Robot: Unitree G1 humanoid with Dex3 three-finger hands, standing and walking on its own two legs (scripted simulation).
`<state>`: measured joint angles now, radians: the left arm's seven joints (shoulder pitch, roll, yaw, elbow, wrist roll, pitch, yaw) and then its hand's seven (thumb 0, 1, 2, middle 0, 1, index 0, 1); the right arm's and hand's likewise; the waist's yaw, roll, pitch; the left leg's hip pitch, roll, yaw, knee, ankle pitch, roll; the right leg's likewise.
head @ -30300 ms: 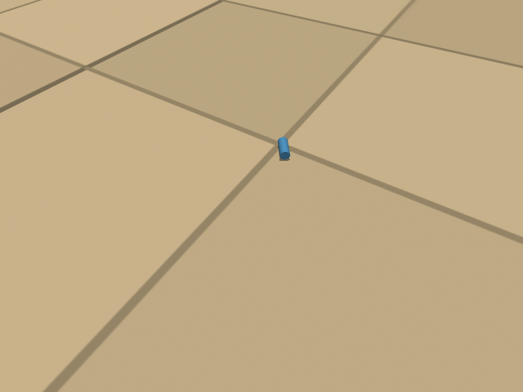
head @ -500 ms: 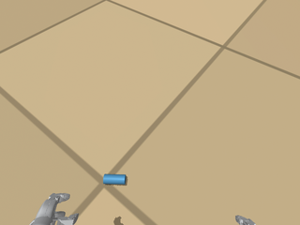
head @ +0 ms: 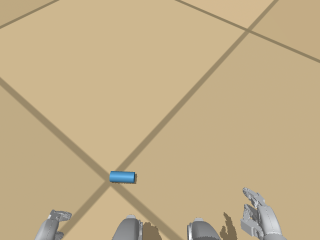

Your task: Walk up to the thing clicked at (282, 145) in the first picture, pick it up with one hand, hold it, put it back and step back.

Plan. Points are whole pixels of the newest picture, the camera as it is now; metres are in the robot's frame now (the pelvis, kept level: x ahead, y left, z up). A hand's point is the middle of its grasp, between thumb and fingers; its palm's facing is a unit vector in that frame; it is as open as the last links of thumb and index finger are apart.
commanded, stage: rise first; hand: left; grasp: from above
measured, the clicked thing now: (122, 176) +0.44 +0.22 -0.66
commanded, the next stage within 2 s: none
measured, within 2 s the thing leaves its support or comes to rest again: neither
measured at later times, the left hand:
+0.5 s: hand (89, 205) +0.25 +0.28 -0.34, palm faces -0.46 -0.43 -0.78, open 14.1 cm
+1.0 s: hand (99, 188) +0.34 +0.28 -0.46, palm faces -0.48 -0.09 -0.88, open 14.2 cm
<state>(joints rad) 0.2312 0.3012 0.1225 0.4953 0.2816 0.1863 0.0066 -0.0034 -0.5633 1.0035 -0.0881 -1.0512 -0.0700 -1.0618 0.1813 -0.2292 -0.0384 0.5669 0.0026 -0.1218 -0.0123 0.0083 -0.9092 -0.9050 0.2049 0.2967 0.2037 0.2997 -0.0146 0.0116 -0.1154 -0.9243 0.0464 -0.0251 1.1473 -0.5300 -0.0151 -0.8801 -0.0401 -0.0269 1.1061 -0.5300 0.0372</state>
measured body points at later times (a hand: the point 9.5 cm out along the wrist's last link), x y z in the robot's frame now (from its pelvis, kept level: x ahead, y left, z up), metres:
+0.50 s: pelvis -0.06 -0.01 -0.20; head +0.14 +0.00 +0.20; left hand +0.27 +0.30 -0.29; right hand +0.11 -0.27 -0.33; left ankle +0.01 +0.13 -0.65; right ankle +0.00 -0.15 -0.65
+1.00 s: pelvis -0.09 +0.00 -0.31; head +0.12 +0.04 +0.08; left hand +0.36 +0.28 -0.41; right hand -0.03 -0.29 -0.43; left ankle +0.01 +0.13 -0.65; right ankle +0.00 -0.14 -0.65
